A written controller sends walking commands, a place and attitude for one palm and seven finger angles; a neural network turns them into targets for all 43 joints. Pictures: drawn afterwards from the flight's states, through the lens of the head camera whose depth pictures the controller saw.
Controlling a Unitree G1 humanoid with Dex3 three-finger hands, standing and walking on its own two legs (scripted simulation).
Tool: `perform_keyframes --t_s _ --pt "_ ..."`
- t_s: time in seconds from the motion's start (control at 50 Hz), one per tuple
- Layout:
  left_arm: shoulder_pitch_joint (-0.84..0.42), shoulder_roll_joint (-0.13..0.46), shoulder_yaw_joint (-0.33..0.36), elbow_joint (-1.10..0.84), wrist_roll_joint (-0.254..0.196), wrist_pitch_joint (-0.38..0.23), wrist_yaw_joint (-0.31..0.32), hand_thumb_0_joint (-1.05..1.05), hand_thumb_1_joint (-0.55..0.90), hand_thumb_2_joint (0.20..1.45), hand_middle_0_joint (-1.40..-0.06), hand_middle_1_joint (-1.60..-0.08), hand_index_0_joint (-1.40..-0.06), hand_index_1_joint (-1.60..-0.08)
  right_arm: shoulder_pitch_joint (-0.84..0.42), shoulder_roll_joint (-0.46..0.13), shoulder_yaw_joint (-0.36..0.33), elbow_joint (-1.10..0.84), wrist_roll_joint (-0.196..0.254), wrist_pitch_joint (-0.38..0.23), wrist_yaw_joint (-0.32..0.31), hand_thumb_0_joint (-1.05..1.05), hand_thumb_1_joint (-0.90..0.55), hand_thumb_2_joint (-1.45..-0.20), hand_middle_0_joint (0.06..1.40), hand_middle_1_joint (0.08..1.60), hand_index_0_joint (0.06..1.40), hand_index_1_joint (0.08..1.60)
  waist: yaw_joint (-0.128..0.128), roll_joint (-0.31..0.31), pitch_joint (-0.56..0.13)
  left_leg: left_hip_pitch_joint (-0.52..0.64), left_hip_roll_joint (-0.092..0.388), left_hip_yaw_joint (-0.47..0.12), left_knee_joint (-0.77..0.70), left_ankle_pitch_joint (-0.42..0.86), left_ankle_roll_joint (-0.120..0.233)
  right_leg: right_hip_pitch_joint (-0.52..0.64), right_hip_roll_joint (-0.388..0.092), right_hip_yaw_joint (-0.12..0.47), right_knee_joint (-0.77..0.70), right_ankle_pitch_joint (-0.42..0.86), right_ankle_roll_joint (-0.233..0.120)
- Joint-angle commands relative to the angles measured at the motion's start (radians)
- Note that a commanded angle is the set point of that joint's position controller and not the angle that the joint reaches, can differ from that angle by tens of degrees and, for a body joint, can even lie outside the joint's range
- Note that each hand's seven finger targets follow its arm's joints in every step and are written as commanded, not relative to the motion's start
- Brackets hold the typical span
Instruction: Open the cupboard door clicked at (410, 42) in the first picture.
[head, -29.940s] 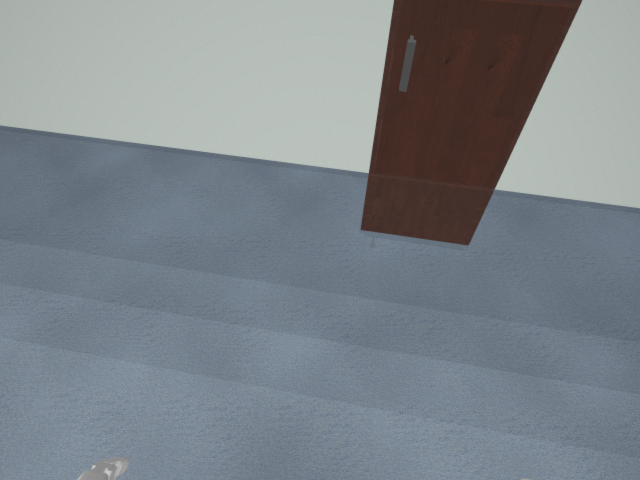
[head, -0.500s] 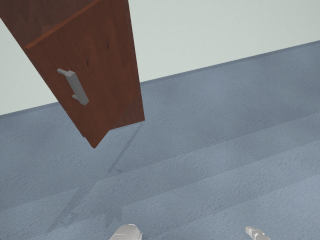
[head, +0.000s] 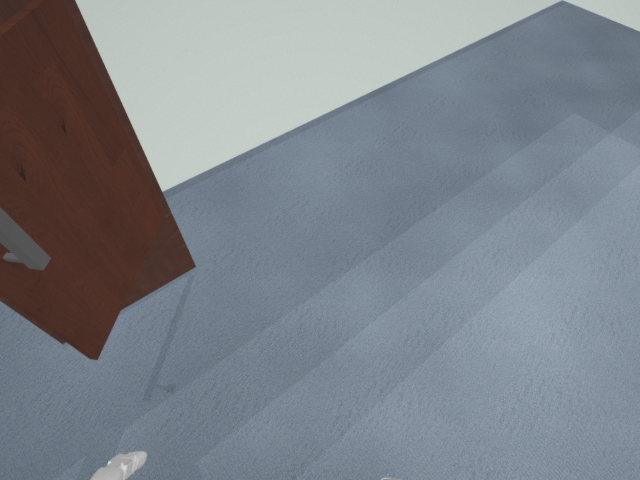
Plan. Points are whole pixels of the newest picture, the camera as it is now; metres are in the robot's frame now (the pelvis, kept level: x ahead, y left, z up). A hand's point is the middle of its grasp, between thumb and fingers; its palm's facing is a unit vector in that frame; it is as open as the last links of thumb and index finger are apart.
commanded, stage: walk to a spot facing it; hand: left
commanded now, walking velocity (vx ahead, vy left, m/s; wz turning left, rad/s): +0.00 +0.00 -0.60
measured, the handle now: out of the picture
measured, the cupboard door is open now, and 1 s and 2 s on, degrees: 44 44 44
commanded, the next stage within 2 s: turn to face it in 1.74 s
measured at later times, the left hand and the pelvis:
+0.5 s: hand (232, 396) +0.24 +0.15 -0.14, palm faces -0.34 -0.93 -0.16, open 7.4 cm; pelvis +0.06 +0.00 +0.02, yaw -20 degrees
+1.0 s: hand (308, 348) +0.33 +0.04 -0.16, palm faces -0.47 -0.86 -0.17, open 7.3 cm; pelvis +0.22 -0.11 +0.01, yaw -33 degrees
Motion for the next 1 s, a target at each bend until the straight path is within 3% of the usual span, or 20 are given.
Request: perform_keyframes --t_s 0.0,0.02,0.06,0.12,0.2,0.22,0.24,0.26,0.3,0.34,0.38,0.52,0.58,0.6,0.62,0.64,0.68,0.74,0.94,0.98 --pt "0.236 0.261 0.058 -0.001 0.003 -0.036 0.047 0.000 0.900 0.900 -0.200 -0.300 -0.200 -0.300 -0.091 -0.127 -0.027 -0.130 0.024 -0.007 -0.013 0.000 -0.900 -0.900 0.200 0.300 0.200 0.300 0.124 -0.317 -0.219 -0.384 -0.066 -0.110 0.534 -0.301 0.005 0.380 -0.384 0.526 -0.254 0.621 -0.261" --pt "0.170 0.252 0.048 -0.017 0.003 -0.029 0.045 0.000 0.900 0.900 -0.200 -0.300 -0.200 -0.300 -0.068 -0.119 -0.025 -0.125 0.031 -0.008 -0.004 0.000 -0.900 -0.900 0.200 0.300 0.200 0.300 0.080 -0.285 -0.157 -0.394 -0.037 -0.122 0.560 -0.247 0.008 0.275 -0.366 0.493 -0.284 0.339 -0.277" --pt "0.042 0.176 0.041 -0.054 0.012 -0.026 0.059 0.000 0.900 0.900 -0.200 -0.300 -0.200 -0.300 -0.075 -0.129 -0.034 -0.095 0.023 -0.008 -0.003 0.000 -0.900 -0.900 0.200 0.300 0.200 0.300 0.030 -0.257 -0.168 -0.350 -0.038 -0.123 0.517 -0.145 -0.005 0.229 -0.242 0.412 -0.245 0.342 -0.229" --pt "0.038 0.161 0.033 -0.054 0.012 -0.033 0.057 0.000 0.900 0.900 -0.200 -0.300 -0.200 -0.300 -0.058 -0.083 -0.024 -0.085 0.019 -0.010 0.006 0.000 -0.900 -0.900 0.200 0.300 0.200 0.300 0.016 -0.151 -0.179 -0.217 -0.069 -0.079 0.290 -0.107 -0.016 0.157 -0.210 0.382 -0.240 0.264 -0.213" --pt "-0.037 0.156 0.030 -0.063 0.010 -0.029 0.033 0.000 0.900 0.900 -0.200 -0.300 -0.200 -0.300 0.080 -0.084 -0.029 -0.039 0.012 -0.027 0.012 0.000 -0.900 -0.900 0.200 0.300 0.200 0.300 -0.052 -0.134 -0.110 0.096 -0.132 -0.004 -0.039 0.024 -0.003 -0.134 -0.121 0.388 -0.267 -0.319 -0.159" --pt "-0.060 0.116 0.018 -0.077 0.007 -0.027 0.025 0.000 0.900 0.900 -0.200 -0.300 -0.200 -0.300 0.155 -0.125 -0.037 -0.015 0.009 -0.036 0.003 0.000 -0.900 -0.900 0.200 0.300 0.200 0.300 -0.094 -0.035 -0.098 0.254 -0.087 -0.052 -0.173 -0.027 0.012 -0.297 -0.058 0.336 -0.181 -0.409 -0.110" --pt "-0.068 0.036 0.000 -0.105 0.003 -0.025 0.016 0.000 0.900 0.900 -0.200 -0.300 -0.200 -0.300 0.243 -0.221 -0.061 0.002 -0.007 -0.045 -0.006 0.000 -0.900 -0.900 0.200 0.300 0.200 0.300 -0.131 0.278 -0.104 0.329 0.148 -0.377 -0.354 -0.343 0.081 -0.471 0.085 0.190 0.127 -0.449 -0.049" --pt "-0.148 0.031 0.003 -0.151 -0.002 -0.027 0.011 0.000 0.900 0.900 -0.200 -0.300 -0.200 -0.300 0.287 -0.295 -0.074 0.004 -0.017 -0.055 -0.018 0.000 -0.900 -0.900 0.200 0.300 0.200 0.300 -0.152 0.384 -0.066 0.233 0.394 -0.681 -0.528 -0.528 0.187 -0.524 0.070 0.081 0.373 -0.380 -0.009" --pt "-0.163 0.055 0.024 -0.144 0.013 -0.046 -0.017 0.000 0.900 0.900 -0.200 -0.300 -0.200 -0.300 0.181 -0.253 -0.056 -0.035 -0.018 -0.071 -0.010 0.000 -0.900 -0.900 0.200 0.300 0.200 0.300 -0.078 0.072 0.010 0.084 0.356 -0.599 -0.547 -0.400 0.232 -0.464 -0.025 0.116 0.544 -0.193 -0.013" --pt "-0.098 0.022 0.022 -0.098 0.020 -0.039 -0.032 0.000 0.900 0.900 -0.200 -0.300 -0.200 -0.300 0.080 -0.200 -0.037 -0.047 -0.015 -0.082 -0.009 0.000 -0.900 -0.900 0.200 0.300 0.200 0.300 -0.019 0.134 0.009 0.027 0.244 -0.331 -0.493 -0.232 0.161 -0.406 -0.059 0.066 0.543 -0.086 0.000" --pt "-0.097 -0.018 0.006 -0.087 0.017 -0.033 -0.042 0.000 0.900 0.900 -0.200 -0.300 -0.200 -0.300 0.122 -0.157 -0.026 -0.020 -0.012 -0.087 -0.009 0.000 -0.900 -0.900 0.200 0.300 0.200 0.300 -0.022 0.169 -0.024 0.115 0.171 -0.144 -0.442 0.027 0.134 -0.388 -0.055 0.019 0.465 -0.013 0.015" --pt "-0.198 -0.034 -0.017 -0.097 0.010 -0.046 -0.039 0.000 0.900 0.900 -0.200 -0.300 -0.200 -0.300 0.243 -0.162 -0.034 0.038 -0.015 -0.083 0.004 0.000 -0.900 -0.900 0.200 0.300 0.200 0.300 -0.076 0.175 -0.072 0.196 0.211 0.039 -0.349 0.318 0.132 -0.194 -0.022 -0.100 0.097 -0.053 -0.009" --pt "-0.068 0.001 -0.001 -0.050 0.013 -0.053 -0.032 0.000 0.900 0.900 -0.200 -0.300 -0.200 -0.300 0.198 -0.169 -0.032 0.034 -0.011 -0.076 0.007 0.000 -0.900 -0.900 0.200 0.300 0.200 0.300 0.009 0.131 -0.092 0.084 0.193 0.109 -0.144 0.423 0.099 0.084 0.030 -0.136 -0.036 -0.030 -0.052" --pt "0.117 0.060 0.016 0.009 0.016 -0.065 -0.023 0.000 0.900 0.900 -0.200 -0.300 -0.200 -0.300 0.160 -0.156 -0.027 0.021 0.002 -0.079 0.013 0.000 -0.900 -0.900 0.200 0.300 0.200 0.300 0.098 0.020 -0.174 -0.069 0.138 0.163 0.100 0.475 0.062 0.381 0.016 -0.075 -0.093 -0.032 -0.096" --pt "0.308 0.208 0.057 0.055 0.021 -0.079 -0.001 0.000 0.900 0.900 -0.200 -0.300 -0.200 -0.300 0.103 -0.078 -0.008 -0.035 0.026 -0.083 0.024 0.000 -0.900 -0.900 0.200 0.300 0.200 0.300 0.184 -0.317 -0.287 -0.413 -0.010 0.204 0.469 -0.028 0.007 0.654 -0.301 0.419 -0.234 -0.112 -0.210" --pt "0.348 0.250 0.065 0.074 -0.007 -0.074 0.021 0.000 0.900 0.900 -0.200 -0.300 -0.200 -0.300 0.010 -0.092 -0.012 -0.077 0.027 -0.079 0.019 0.000 -0.900 -0.900 0.200 0.300 0.200 0.300 0.185 -0.303 -0.263 -0.530 -0.047 0.013 0.668 -0.253 0.011 0.577 -0.411 0.648 -0.357 -0.013 -0.266" --pt "0.172 0.166 0.042 0.030 -0.011 -0.076 0.036 0.000 0.900 0.900 -0.200 -0.300 -0.200 -0.300 -0.012 -0.095 -0.028 -0.059 0.020 -0.078 0.020 0.000 -0.900 -0.900 0.200 0.300 0.200 0.300 0.093 -0.152 -0.104 -0.558 0.041 -0.102 0.683 -0.061 0.010 0.356 -0.354 0.510 -0.391 -0.107 -0.263" --pt "0.042 0.075 0.017 0.002 0.004 -0.095 0.046 0.000 0.900 0.900 -0.200 -0.300 -0.200 -0.300 0.050 -0.064 -0.030 0.003 0.002 -0.052 0.020 0.000 -0.900 -0.900 0.200 0.300 0.200 0.300 -0.009 -0.163 -0.109 -0.334 0.040 -0.092 0.499 0.018 -0.010 0.139 -0.240 0.264 -0.380 0.117 -0.210" --pt "0.145 0.073 0.019 0.084 0.004 -0.117 0.033 0.000 0.900 0.900 -0.200 -0.300 -0.200 -0.300 -0.106 -0.030 -0.029 -0.044 0.006 -0.077 0.041 0.000 -0.900 -0.900 0.200 0.300 0.200 0.300 0.017 -0.094 -0.071 -0.173 -0.062 -0.042 -0.015 0.161 0.005 0.173 -0.197 0.278 -0.347 0.104 -0.192" --pt "0.122 0.056 0.017 0.082 -0.002 -0.113 0.034 0.000 0.900 0.900 -0.200 -0.300 -0.200 -0.300 -0.010 -0.065 -0.034 -0.006 0.003 -0.090 0.030 0.000 -0.900 -0.900 0.200 0.300 0.200 0.300 -0.040 -0.051 -0.087 0.048 -0.077 -0.034 -0.141 0.206 0.022 0.075 -0.145 0.220 -0.234 0.131 -0.153"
